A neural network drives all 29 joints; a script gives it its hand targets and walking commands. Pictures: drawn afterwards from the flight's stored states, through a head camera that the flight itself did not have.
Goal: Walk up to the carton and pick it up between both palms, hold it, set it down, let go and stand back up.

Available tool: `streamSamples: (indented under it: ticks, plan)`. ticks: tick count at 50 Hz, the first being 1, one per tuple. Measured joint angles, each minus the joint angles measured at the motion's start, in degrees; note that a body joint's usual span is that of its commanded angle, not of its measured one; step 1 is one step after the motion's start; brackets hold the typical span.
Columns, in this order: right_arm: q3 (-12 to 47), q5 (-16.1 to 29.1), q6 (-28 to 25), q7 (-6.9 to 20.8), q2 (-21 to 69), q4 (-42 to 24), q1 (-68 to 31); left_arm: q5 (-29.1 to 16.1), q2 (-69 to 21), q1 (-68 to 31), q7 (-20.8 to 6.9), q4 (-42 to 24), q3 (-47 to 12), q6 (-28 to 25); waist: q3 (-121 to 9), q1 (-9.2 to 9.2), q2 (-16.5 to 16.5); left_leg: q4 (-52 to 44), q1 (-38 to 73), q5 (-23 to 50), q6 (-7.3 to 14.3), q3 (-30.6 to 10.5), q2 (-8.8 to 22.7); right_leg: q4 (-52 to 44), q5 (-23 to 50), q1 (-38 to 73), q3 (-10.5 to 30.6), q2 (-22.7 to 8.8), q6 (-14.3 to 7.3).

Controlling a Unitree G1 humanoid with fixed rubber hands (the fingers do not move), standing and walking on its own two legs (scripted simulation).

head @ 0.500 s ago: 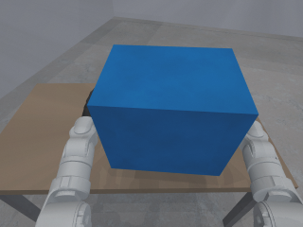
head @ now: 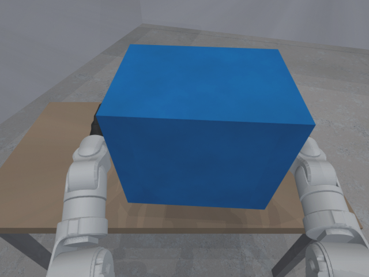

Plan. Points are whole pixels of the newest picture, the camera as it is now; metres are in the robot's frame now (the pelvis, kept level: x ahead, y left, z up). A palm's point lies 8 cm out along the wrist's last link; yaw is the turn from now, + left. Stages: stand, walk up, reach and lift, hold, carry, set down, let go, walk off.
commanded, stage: reach and lift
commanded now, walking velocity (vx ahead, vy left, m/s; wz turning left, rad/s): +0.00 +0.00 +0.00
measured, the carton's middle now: (199, 129) +0.40 -0.02 +0.14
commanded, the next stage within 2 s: hold in 0.72 s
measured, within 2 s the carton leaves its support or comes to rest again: neither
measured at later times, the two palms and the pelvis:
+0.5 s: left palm (98, 131) +0.37 +0.19 +0.17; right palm (295, 134) +0.37 -0.22 +0.15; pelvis +0.01 +0.01 +0.00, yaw +0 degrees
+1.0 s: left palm (89, 129) +0.36 +0.20 +0.19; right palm (293, 126) +0.37 -0.21 +0.18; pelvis +0.01 +0.01 +0.00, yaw +0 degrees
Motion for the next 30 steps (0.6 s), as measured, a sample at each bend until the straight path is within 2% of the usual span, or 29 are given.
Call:
streamSamples:
  ticks: [10,20,25,30]
  plan:
    - [0.0,0.9,2.5,0.3,0.0,-2.3,0.9,1.3,-0.9,1.2,-0.4,-4.4,0.4,4.1,0.1,-0.54,0.2,0.3,0.7,-0.6,0.2,-0.1,-0.1,-0.3,-0.3,1.0,-0.1,-0.1,0.3]
    - [0.7,2.3,4.3,0.3,-1.0,-5.4,2.0,1.6,-1.7,2.3,-0.1,-8.1,0.1,6.3,0.3,-0.32,1.1,0.4,1.4,-1.3,0.5,0.5,0.0,-0.5,-0.6,1.6,0.5,0.1,0.6]
    - [2.1,3.8,5.2,-0.6,-1.7,-9.4,3.7,0.9,-1.7,4.3,0.3,-12.4,-0.6,7.4,0.3,-0.31,1.4,0.7,1.6,-1.7,0.5,0.4,0.2,-0.9,-0.6,2.2,0.5,0.2,0.7]
    - [1.3,3.7,6.4,-0.6,-1.0,-8.9,2.9,1.3,-1.8,3.9,0.0,-12.3,0.1,8.5,0.1,-0.17,1.3,0.7,2.1,-1.8,0.5,0.4,0.1,-0.7,-0.9,2.6,0.4,0.2,0.7]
